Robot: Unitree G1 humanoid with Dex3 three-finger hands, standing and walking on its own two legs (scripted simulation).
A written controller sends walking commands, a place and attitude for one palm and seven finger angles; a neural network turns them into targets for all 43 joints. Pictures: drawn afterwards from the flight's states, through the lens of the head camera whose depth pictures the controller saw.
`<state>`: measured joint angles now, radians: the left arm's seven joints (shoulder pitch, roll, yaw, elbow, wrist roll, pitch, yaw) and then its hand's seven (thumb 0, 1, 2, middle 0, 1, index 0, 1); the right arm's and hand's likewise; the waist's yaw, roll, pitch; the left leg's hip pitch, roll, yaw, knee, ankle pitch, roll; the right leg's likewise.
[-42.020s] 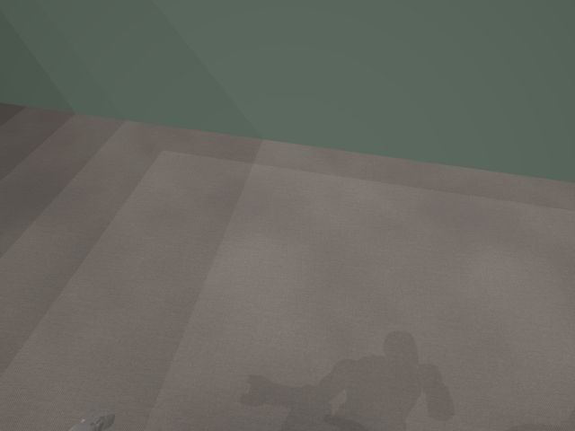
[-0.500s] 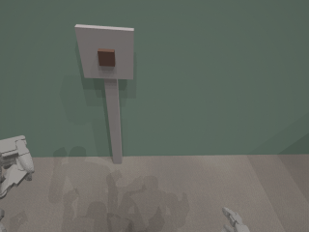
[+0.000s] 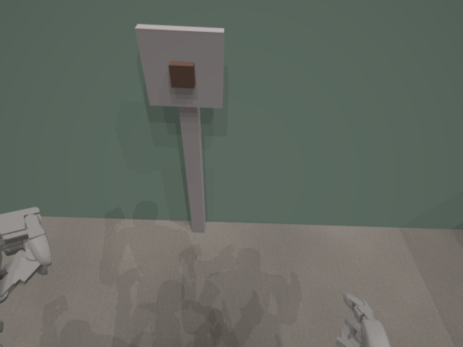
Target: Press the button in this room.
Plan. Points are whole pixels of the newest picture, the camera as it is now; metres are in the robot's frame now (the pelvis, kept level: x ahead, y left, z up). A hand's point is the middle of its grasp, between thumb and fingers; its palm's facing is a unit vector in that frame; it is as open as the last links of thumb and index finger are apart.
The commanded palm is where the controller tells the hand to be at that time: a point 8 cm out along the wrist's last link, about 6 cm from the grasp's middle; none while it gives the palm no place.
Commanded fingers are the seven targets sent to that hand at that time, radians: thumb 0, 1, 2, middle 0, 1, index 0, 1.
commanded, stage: stop stepping back and stand still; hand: left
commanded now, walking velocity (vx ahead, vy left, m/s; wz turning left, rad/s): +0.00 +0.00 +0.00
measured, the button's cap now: (182, 74) +0.75 +0.18 +0.11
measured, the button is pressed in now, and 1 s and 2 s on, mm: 0 0 0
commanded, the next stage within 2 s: let the arm hang, fingers relaxed in 0.02 s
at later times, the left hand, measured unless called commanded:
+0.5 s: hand out of the picture -0.01 +0.21 -0.18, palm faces +0.04 -0.97 -0.22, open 3.7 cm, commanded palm none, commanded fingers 0.00 0.90 0.90 -0.57 -0.70 -0.57 -0.70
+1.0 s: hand out of the picture -0.02 +0.18 -0.17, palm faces +0.05 -0.98 -0.17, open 7.2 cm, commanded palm none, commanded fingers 0.00 0.90 0.90 -0.20 -0.30 -0.20 -0.30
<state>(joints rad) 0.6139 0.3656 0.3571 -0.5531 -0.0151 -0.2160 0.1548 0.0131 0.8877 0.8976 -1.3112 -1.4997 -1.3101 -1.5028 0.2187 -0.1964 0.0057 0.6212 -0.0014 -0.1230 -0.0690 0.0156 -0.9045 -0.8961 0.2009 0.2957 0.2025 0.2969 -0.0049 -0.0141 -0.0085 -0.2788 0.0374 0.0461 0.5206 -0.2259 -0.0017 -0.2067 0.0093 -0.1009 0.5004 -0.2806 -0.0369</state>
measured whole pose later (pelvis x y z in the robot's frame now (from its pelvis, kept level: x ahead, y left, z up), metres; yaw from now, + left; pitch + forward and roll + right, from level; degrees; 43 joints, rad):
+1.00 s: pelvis -0.01 +0.02 +0.01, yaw +1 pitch -2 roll +0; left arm 0.29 0.11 0.01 1.15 0.02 0.00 0.03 0.00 0.91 0.90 -0.22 -0.33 -0.22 -0.33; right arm 0.31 -0.10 -0.01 1.13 -0.02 0.02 -0.03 0.01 -0.91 -0.90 0.20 0.30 0.20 0.30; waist -0.01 0.01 0.03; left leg -0.22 0.00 0.05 0.43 -0.17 0.03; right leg -0.16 -0.03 -0.10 0.44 -0.24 -0.01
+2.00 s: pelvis +0.02 +0.00 +0.01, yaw +0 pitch -2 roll +0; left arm 0.17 0.22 0.02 1.14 0.01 -0.02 0.02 0.00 0.91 0.90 -0.20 -0.30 -0.20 -0.30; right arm 0.17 -0.22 -0.02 1.14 -0.02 0.01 -0.03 0.01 -0.91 -0.90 0.20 0.30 0.20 0.30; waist -0.01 0.02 0.06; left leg -0.16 0.03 0.05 0.36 -0.17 -0.01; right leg -0.09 0.01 -0.10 0.35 -0.23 -0.04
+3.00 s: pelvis +0.03 -0.02 +0.01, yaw -1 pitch -2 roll +0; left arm 0.12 0.29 0.02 1.14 0.01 -0.02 0.01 0.00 0.90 0.90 -0.21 -0.30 -0.20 -0.30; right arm 0.13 -0.30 -0.01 1.14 -0.01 0.01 -0.02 0.01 -0.91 -0.90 0.20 0.30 0.20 0.30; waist -0.01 0.01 0.06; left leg -0.10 0.05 0.06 0.30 -0.16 -0.03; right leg -0.04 0.04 -0.08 0.28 -0.21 -0.06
